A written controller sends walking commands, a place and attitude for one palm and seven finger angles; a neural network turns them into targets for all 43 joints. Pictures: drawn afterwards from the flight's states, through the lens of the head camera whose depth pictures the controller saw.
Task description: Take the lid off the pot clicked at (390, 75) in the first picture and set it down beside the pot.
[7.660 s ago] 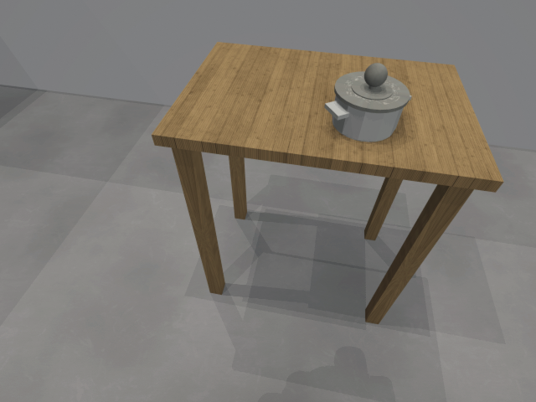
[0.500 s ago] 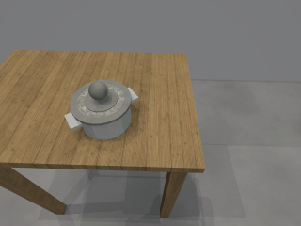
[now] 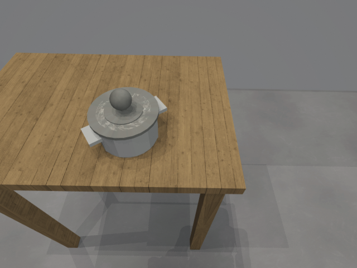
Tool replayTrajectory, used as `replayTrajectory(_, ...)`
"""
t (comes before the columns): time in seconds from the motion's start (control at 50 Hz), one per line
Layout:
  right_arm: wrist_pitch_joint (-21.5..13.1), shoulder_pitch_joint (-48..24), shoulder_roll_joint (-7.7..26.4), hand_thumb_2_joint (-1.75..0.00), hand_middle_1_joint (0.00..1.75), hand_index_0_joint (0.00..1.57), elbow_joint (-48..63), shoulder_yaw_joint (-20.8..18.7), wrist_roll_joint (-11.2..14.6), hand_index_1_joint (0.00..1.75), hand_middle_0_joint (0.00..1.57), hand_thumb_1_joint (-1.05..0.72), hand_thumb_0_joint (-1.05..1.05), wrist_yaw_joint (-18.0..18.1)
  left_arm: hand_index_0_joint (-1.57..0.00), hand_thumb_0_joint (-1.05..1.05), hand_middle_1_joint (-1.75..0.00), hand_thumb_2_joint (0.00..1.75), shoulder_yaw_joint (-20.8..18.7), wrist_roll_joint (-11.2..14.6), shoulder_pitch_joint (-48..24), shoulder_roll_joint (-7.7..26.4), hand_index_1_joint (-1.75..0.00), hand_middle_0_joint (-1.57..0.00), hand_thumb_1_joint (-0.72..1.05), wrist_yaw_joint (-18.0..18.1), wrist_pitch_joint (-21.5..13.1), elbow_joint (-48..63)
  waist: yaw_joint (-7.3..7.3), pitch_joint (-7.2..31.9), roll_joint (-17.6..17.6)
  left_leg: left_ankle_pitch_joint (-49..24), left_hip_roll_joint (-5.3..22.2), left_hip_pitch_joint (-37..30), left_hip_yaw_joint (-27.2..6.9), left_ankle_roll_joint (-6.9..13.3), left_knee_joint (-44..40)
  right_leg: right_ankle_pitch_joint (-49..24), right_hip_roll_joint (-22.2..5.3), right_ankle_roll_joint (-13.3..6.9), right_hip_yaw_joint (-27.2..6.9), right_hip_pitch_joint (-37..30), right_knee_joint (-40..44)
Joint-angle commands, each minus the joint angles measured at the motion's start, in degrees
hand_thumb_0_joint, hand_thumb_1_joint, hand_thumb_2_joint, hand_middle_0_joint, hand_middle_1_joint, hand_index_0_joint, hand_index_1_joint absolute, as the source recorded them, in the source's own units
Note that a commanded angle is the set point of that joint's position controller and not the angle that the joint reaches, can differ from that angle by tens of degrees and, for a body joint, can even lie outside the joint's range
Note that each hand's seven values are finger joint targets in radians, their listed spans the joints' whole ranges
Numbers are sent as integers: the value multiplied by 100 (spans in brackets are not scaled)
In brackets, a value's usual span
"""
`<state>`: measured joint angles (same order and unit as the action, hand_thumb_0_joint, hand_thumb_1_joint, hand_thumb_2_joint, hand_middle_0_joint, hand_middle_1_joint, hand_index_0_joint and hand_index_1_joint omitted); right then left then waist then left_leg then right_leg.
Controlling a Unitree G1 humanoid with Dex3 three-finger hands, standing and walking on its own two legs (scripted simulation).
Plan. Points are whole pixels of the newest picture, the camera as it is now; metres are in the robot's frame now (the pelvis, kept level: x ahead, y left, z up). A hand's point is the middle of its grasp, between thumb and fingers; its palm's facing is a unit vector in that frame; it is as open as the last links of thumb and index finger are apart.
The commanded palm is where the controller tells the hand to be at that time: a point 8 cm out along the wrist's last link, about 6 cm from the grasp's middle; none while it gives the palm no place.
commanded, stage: shuffle to correct the standing spot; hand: left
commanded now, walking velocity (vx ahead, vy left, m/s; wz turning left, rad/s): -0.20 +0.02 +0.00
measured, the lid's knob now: (120, 99) +0.41 +0.16 +0.16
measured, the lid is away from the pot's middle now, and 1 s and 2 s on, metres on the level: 0.00 0.00 0.00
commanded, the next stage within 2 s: come to a stop and stand still in 0.08 s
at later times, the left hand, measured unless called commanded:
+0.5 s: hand out of the picture -0.02 +0.20 -0.17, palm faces +0.02 -0.98 -0.22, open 7.4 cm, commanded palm none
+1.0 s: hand out of the picture +0.01 +0.20 -0.18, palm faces +0.05 -0.97 -0.23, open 7.4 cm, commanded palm none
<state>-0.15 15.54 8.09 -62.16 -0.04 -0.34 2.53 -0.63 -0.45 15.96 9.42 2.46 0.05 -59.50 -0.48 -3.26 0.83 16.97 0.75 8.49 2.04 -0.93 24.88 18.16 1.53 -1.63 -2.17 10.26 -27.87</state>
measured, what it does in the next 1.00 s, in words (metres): stands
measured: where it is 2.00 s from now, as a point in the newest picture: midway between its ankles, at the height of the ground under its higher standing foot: outside the picture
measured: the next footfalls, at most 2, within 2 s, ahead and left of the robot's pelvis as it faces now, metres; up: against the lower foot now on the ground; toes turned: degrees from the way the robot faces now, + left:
none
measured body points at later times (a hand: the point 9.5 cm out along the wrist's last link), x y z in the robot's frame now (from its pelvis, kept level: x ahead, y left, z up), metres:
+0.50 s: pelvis -0.06 +0.01 +0.00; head -0.05 +0.01 +0.45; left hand -0.02 +0.25 -0.15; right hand -0.06 -0.22 -0.16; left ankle -0.04 +0.13 -0.74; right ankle -0.09 -0.09 -0.71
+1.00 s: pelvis -0.01 +0.02 -0.01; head +0.00 +0.02 +0.44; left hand +0.01 +0.25 -0.17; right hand +0.04 -0.21 -0.16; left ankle -0.07 +0.11 -0.74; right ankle -0.10 -0.09 -0.74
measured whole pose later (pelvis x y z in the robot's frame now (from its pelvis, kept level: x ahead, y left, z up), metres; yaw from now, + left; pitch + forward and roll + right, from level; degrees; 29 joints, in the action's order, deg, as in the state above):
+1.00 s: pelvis -0.01 +0.02 -0.01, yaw +0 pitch +1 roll +0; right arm -0.6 13.0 9.6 -58.9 0.1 -0.9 2.0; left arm -0.4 -0.6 16.4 9.4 3.4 -0.8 -58.7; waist -0.6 0.2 -0.1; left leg 22.7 -1.5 11.5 3.0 2.7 33.1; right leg 23.9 1.0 -1.0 0.7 7.9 -30.8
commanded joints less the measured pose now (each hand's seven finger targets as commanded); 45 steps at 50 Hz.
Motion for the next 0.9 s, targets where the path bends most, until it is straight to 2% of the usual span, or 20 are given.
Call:
replayTrajectory(0.0, -29, 321, 707, -90, 30, 20, 436, -208, 15, 30, 20, -90, 0, 31, -20, 0, -30, 90, -227, -11, 413, 829, -30, -20, 90, 76, -19, 385, 0, 399, -238, -2898, 703, -216, -384, 214, 237, -2927, -798, -188, -520, 211, -175)
replayTrajectory(0.12, 96, 74, 845, -90, 30, 20, 849, -326, -14, 30, 20, -90, 0, -10, -20, 0, -30, 90, -265, -36, 287, 935, -30, -20, 90, 34, 86, 684, -14, 452, -124, -2108, 755, 204, -529, 334, 453, -2278, -678, -218, -535, 512, -409)
replayTrajectory(0.18, 153, 20, 848, -90, 30, 20, 1029, -370, -27, 30, 20, -90, 0, -45, -20, 0, -30, 90, -279, -75, 151, 1010, -30, -20, 90, 14, 114, 849, 36, 416, 127, -1035, 512, 518, -451, 268, 808, -1810, -874, -357, -908, 806, -206)
replayTrajectory(0.22, 126, 157, 656, -90, 30, 20, 1038, -337, -23, 30, 20, -90, 0, -79, -20, 0, -30, 90, -227, -95, 37, 1052, -30, -20, 90, 7, 93, 919, 142, 474, 572, 266, 196, 449, -279, 193, 951, -623, -1056, -520, -1232, 1084, 411)
replayTrajectory(0.26, 134, 310, 643, -90, 30, 20, 920, -311, -72, 30, 20, -90, 0, -141, -20, 0, -30, 90, -220, -98, -181, 1063, -30, -20, 90, -17, 117, 963, 227, 115, 711, 837, 81, 309, -274, 171, 973, 1654, -1027, -478, -1334, 1802, 1065)
replayTrajectory(0.32, 80, 612, 671, -90, 30, 20, 729, -252, -144, 30, 20, -90, 0, -199, -20, 0, -30, 90, -189, -98, -276, 974, -30, -20, 90, -62, 128, 954, 302, -159, 219, 1481, 286, 304, -545, 303, 80, 2419, -516, -119, -699, 2029, 943)
replayTrajectory(0.38, 18, 437, 1091, -90, 30, 20, 738, -307, -170, 30, 20, -90, 0, -181, -20, 0, -30, 90, -181, -91, 44, 665, -30, -20, 90, -128, 135, 850, 119, -291, -1035, 2730, 1009, 1417, -1620, 641, -1358, 1019, 168, 64, 376, 1045, -1034)
replayTrajectory(0.44, -35, -61, 1093, -90, 30, 20, 864, -292, -108, 30, 20, -90, 0, -172, -20, 0, -30, 90, -126, -103, 466, 426, -30, -20, 90, -142, 103, 749, -181, -245, -1020, 2445, 1311, 2079, -1833, 944, -1703, 892, -24, 42, 390, 596, -2326)
replayTrajectory(0.5, -13, 220, 967, -90, 30, 20, 694, -258, -93, 30, 20, -90, 0, -140, -20, 0, -30, 90, -59, -65, 695, 320, -30, -20, 90, -121, -31, 608, -148, -342, -665, 1658, 889, 1499, -1240, 670, -882, 479, -149, 65, 394, 231, -38)
replayTrajectory(0.52, -11, 400, 726, -90, 30, 20, 595, -230, -48, 30, 20, -90, 0, -134, -20, 0, -30, 90, -54, -63, 776, 405, -30, -20, 90, -82, -72, 523, -111, -428, -200, 1129, 592, 1399, -919, 527, -378, 114, -265, 51, 115, 114, 661)
replayTrajectory(0.54, -35, 556, 556, -90, 30, 20, 603, -191, -19, 30, 20, -90, 0, -116, -20, 0, -30, 90, -54, -58, 748, 555, -30, -20, 90, -37, -105, 489, 0, -396, 282, 512, 210, 1418, -487, 352, 337, 103, -723, -135, -719, 104, 1042)
replayTrajectory(0.56, -51, -465, 639, -90, 30, 20, 988, -146, -30, 30, 20, -90, 0, -169, -20, 0, -30, 90, -70, -134, 1237, 838, -30, -20, 90, 132, -230, 256, -342, -495, 606, 471, -6, 1273, -201, 21, 1701, -1927, -1291, 58, -1517, 663, 1546)
replayTrajectory(0.58, 59, 90, 448, -90, 30, 20, 993, -176, -74, 30, 20, -90, 0, -290, -20, 0, -30, 90, 32, -72, 651, 921, -30, -20, 90, 58, -306, 452, 237, -125, 647, 542, 92, 1540, -202, 106, 2379, 96, -1373, -234, -1320, 563, 1630)
replayTrajectory(0.62, 98, 270, 594, -90, 30, 20, 969, -217, -79, 30, 20, -90, 0, -340, -20, 0, -30, 90, -112, -42, 320, 942, -30, -20, 90, 58, -391, 568, 268, 318, 287, 266, 164, 1677, -247, 119, 2711, -345, -1471, -818, -1304, 128, 1402)
replayTrajectory(0.66, -21, 24, 501, -90, 30, 20, 1070, -178, -59, 30, 20, -90, 0, -285, -20, 0, -30, 90, -119, -76, 347, 765, -30, -20, 90, 96, -428, 534, 233, 354, 79, 740, 186, 1656, -139, 135, 2162, -2176, -1533, -1042, -1149, -187, 910)
replayTrajectory(0.7, -162, 283, 340, -90, 30, 20, 843, -110, -7, 30, 20, -90, 0, -199, -20, 0, -30, 90, -85, -53, 398, 733, -30, -20, 90, 107, -421, 428, 247, 836, 295, 159, 65, 740, -15, 166, 586, -3976, -1164, -710, -618, -610, 20)
replayTrajectory(0.74, -212, 492, 610, -90, 30, 20, 639, -145, 6, 30, 20, -90, 0, -151, -20, 0, -30, 90, -62, 3, 534, 555, -30, -20, 90, 85, -338, 364, 178, 722, 50, -1707, 485, -24, -442, 383, 364, -2794, -681, -238, -236, 30, -361)
replayTrajectory(0.8, -196, 429, 737, -90, 30, 20, 480, -114, -17, 30, 20, -90, 0, -56, -20, 0, -30, 90, -36, -25, 677, 436, -30, -20, 90, 144, -247, 199, 109, 427, -452, -3368, 775, -97, -779, 540, 592, -1641, -472, -163, -1, 195, -156)
replayTrajectory(0.84, -172, 358, 833, -90, 30, 20, 487, -120, -20, 30, 20, -90, 0, -32, -20, 0, -30, 90, -53, -3, 638, 468, -30, -20, 90, 140, -186, 206, 80, 382, -625, -3683, 881, -260, -923, 607, 483, -1173, -386, -119, 118, 271, -202)
replayTrajectory(0.88, -153, 281, 813, -90, 30, 20, 457, -108, -22, 30, 20, -90, 0, -15, -20, 0, -30, 90, -66, -14, 647, 483, -30, -20, 90, 156, -176, 183, 44, 244, -303, -3547, 764, -82, -762, 536, 542, -1478, -463, -155, 40, 127, -56)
